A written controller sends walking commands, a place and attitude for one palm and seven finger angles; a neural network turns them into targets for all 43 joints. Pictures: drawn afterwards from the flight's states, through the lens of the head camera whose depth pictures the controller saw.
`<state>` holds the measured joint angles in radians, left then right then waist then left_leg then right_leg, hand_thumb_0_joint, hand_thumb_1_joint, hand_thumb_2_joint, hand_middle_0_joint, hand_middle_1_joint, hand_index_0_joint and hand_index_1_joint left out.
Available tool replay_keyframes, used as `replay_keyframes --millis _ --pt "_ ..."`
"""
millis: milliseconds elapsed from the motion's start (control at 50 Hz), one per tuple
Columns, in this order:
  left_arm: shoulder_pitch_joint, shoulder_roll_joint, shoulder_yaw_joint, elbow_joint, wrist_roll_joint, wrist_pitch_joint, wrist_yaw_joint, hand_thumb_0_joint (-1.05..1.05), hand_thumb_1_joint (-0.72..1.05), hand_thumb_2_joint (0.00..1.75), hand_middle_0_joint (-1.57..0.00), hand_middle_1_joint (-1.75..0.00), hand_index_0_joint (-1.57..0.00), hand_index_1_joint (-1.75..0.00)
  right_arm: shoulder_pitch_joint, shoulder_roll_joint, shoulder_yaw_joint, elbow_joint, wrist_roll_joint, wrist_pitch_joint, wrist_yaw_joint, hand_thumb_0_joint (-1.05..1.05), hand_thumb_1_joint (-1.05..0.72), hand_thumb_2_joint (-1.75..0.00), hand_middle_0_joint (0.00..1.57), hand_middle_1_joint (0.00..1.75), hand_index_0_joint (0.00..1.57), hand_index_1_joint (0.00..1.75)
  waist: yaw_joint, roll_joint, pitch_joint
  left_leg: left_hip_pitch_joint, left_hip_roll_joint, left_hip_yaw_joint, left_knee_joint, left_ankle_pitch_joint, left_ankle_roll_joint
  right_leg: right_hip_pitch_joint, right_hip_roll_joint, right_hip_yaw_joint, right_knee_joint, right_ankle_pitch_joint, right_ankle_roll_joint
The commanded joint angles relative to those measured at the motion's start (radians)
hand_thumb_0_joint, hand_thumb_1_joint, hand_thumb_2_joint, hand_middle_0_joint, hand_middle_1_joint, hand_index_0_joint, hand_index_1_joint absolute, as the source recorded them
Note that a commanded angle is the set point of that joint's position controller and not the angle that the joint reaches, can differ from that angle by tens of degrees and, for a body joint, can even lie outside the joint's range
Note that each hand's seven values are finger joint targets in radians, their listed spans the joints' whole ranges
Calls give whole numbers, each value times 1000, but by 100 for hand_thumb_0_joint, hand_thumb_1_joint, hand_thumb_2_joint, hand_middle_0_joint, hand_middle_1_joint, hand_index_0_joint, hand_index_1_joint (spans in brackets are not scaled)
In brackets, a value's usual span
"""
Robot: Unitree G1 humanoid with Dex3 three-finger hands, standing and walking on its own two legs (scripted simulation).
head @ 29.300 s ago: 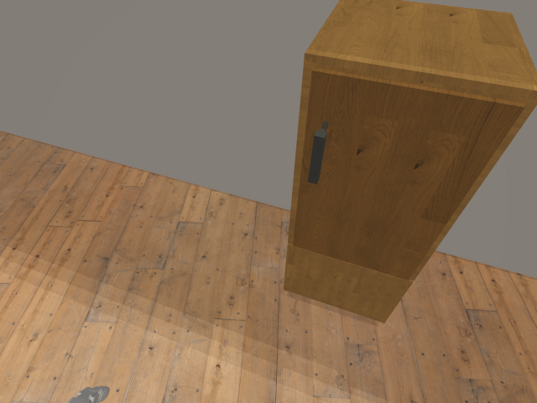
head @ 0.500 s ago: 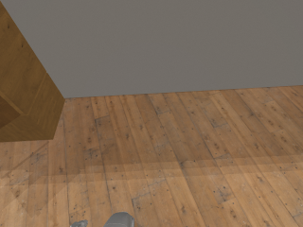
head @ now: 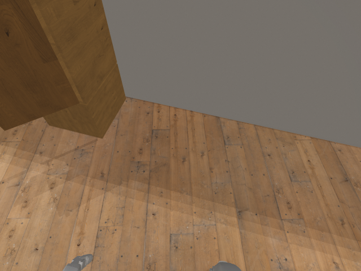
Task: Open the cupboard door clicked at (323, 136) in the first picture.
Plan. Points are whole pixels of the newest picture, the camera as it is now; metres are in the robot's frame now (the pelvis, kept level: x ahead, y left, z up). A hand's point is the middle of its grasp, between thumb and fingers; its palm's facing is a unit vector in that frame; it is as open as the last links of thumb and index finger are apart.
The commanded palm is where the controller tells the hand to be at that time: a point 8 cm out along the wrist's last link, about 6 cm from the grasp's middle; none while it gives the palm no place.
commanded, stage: turn to face it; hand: left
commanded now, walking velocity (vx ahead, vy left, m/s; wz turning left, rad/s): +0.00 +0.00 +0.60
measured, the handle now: out of the picture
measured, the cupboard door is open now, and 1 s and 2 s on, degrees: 47 47 47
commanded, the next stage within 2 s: take the last steps up to it in 0.94 s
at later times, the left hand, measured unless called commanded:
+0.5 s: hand out of the picture -0.03 +0.20 -0.19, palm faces +0.38 -0.90 -0.22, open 7.3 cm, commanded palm none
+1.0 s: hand out of the picture +0.02 +0.20 -0.16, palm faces +0.47 -0.86 -0.22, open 7.4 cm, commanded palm none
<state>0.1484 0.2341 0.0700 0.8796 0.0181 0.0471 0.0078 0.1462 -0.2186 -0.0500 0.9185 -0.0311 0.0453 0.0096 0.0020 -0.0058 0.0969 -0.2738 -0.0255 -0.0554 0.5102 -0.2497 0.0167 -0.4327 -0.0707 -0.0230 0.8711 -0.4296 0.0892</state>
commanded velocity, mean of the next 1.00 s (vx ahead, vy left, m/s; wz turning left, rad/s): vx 0.00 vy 0.00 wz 0.40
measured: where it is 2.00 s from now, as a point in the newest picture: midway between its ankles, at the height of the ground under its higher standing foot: outside the picture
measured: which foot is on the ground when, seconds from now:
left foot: down 0.00-0.08, up 0.10-0.48, down 0.50-1.00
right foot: up 0.00-0.06, down 0.08-0.50, up 0.52-1.00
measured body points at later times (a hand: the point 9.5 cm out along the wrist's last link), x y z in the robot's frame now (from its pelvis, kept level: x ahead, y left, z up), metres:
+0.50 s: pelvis +0.00 +0.00 -0.01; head +0.05 +0.03 +0.43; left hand -0.05 +0.25 -0.17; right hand +0.19 -0.21 -0.15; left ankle -0.03 +0.09 -0.74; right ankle +0.01 -0.14 -0.74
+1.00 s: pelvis +0.01 -0.01 +0.00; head +0.05 +0.01 +0.45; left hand -0.01 +0.25 -0.14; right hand +0.14 -0.21 -0.16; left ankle -0.03 +0.09 -0.74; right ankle +0.04 -0.12 -0.73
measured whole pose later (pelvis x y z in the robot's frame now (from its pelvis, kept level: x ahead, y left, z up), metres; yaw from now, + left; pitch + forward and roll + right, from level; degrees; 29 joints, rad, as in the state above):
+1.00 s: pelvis +0.01 -0.01 +0.00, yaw +27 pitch +1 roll +1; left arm 0.13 0.18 0.05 0.95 0.01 0.03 0.02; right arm 0.23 -0.18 -0.04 1.01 -0.03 0.04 -0.01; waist -0.02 0.00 0.07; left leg -0.25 -0.05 -0.03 0.49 -0.25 0.04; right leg -0.27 -0.03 -0.05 0.63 -0.35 0.06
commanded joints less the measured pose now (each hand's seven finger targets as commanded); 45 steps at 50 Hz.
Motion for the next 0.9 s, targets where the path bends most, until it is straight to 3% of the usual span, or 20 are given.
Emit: replay_keyframes --millis 0,20,40,60,80,100,140,160,260,360,400,440,460,480,500,560,620,700,780,880 --pt "71 74 15 -68 -7 -36 8 0 90 90 -20 -30 -20 -30 -20 -205 -71 -79 6 -14 -17 0 -90 -90 20 30 20 30 8 181 -143 7 201 -246 -65 368 126 170 61 -39 -238 83 -15" --pt "113 86 21 -59 -8 -44 11 0 90 90 -20 -30 -20 -30 -35 -196 -71 -86 11 -13 -16 0 -90 -90 20 30 20 30 34 162 -152 -55 171 -240 -22 314 98 275 52 -40 -363 178 -19" --pt "153 129 31 -52 -1 -55 17 0 90 90 -20 -30 -20 -30 -28 -158 -69 -91 19 -15 -11 0 -90 -90 20 30 20 30 53 44 -171 -155 105 -193 72 161 44 410 -40 41 -495 238 -41" --pt "176 222 48 -49 15 -64 27 0 90 90 -20 -30 -20 -30 -6 -90 -60 -109 27 -17 -4 0 -90 -90 20 30 20 30 60 -257 -185 -336 -49 -10 318 -224 -39 513 -327 321 -570 340 -147" --pt "161 241 41 -62 10 -55 28 0 90 90 -20 -30 -20 -30 -15 -116 -68 -116 18 -11 -2 0 -90 -90 20 30 20 30 58 -232 -158 -313 -37 -5 550 -387 -46 372 -463 349 -576 427 -240" --pt "120 191 35 -63 6 -59 33 0 90 90 -20 -30 -20 -30 -26 -118 -70 -94 12 2 -3 0 -90 -90 20 30 20 30 39 -271 -141 -311 1 -40 686 -346 -44 304 -405 331 -572 430 -247" --pt "28 123 12 -81 0 -59 29 0 90 90 -20 -30 -20 -30 -5 -107 -67 -55 10 14 11 0 -90 -90 20 30 20 30 -13 -175 -87 -320 36 -12 791 -185 -64 268 -285 125 -542 459 -202" --pt "21 109 7 -87 -1 -63 29 0 90 90 -20 -30 -20 -30 7 -91 -60 -48 11 17 16 0 -90 -90 20 30 20 30 -24 -172 -92 -315 42 6 784 -145 -72 268 -258 56 -535 499 -183" --pt "114 128 18 -53 4 -67 33 0 90 90 -20 -30 -20 -30 -48 -63 -43 -44 16 18 20 0 -90 -90 20 30 20 30 18 -161 -115 -287 52 78 547 -187 -88 395 -280 -40 -497 663 -192" --pt "157 169 37 -22 14 -59 27 0 90 90 -20 -30 -20 -30 -92 -41 -28 -55 22 4 22 0 -90 -90 20 30 20 30 48 -210 -110 -185 39 148 299 -230 -65 391 -314 -81 -442 720 -200" --pt "157 176 43 -12 14 -56 24 0 90 90 -20 -30 -20 -30 -58 -45 -28 -54 23 -5 18 0 -90 -90 20 30 20 30 34 -206 -134 -102 27 168 174 -187 -51 375 -319 -98 -390 712 -182" --pt "132 176 44 -11 1 -53 15 0 90 90 -20 -30 -20 -30 21 -83 -35 -36 17 -16 16 0 -90 -90 20 30 20 30 -21 -146 -163 95 24 167 -42 5 -30 270 -284 -161 -258 627 -116" --pt "127 138 39 -34 -7 -47 9 0 90 90 -20 -30 -20 -30 85 -177 -57 -27 10 -25 12 0 -90 -90 20 30 20 30 -61 68 -218 281 187 -36 -105 239 41 78 -202 -210 -68 365 -52" --pt "59 62 9 -80 -7 -42 5 0 90 90 -20 -30 -20 -30 155 -273 -80 -18 7 -23 4 0 -90 -90 20 30 20 30 -103 332 -210 332 427 -333 -144 613 174 -142 -77 -167 147 -240 -2" --pt "2 81 7 -87 3 -23 19 0 90 90 -20 -30 -20 -30 187 -267 -72 5 10 -21 -11 0 -90 -90 20 30 20 30 -113 253 -217 284 445 -322 -141 625 212 -154 -73 -33 233 -245 -19" --pt "27 77 15 -14 0 -15 10 0 90 90 -20 -30 -20 -30 47 -189 -46 -31 8 -29 -35 0 -90 -90 20 30 20 30 -36 162 -124 163 314 -163 -160 541 164 -148 -63 24 319 -30 -14" --pt "87 72 13 28 1 -14 5 0 90 90 -20 -30 -20 -30 42 -158 -31 -26 14 -46 -40 0 -90 -90 20 30 20 30 -3 119 -153 203 267 -81 -158 647 142 -124 -50 20 307 54 -3" --pt "72 63 8 30 0 -14 8 0 90 90 -20 -30 -20 -30 83 -147 -27 -6 15 -49 -41 0 -90 -90 20 30 20 30 -12 97 -149 220 266 -99 -161 668 154 -108 -34 14 243 68 5" --pt "36 52 3 17 -2 -14 8 0 90 90 -20 -30 -20 -30 103 -146 -27 10 10 -45 -41 0 -90 -90 20 30 20 30 -20 139 -145 220 271 -141 -160 600 169 -75 -19 9 129 33 2" --pt "9 29 -6 8 -8 -22 11 0 90 90 -20 -30 -20 -30 97 -145 -33 25 2 -34 -38 0 -90 -90 20 30 20 30 -24 164 -128 141 257 -192 -141 524 165 66 27 -19 -99 -8 -22"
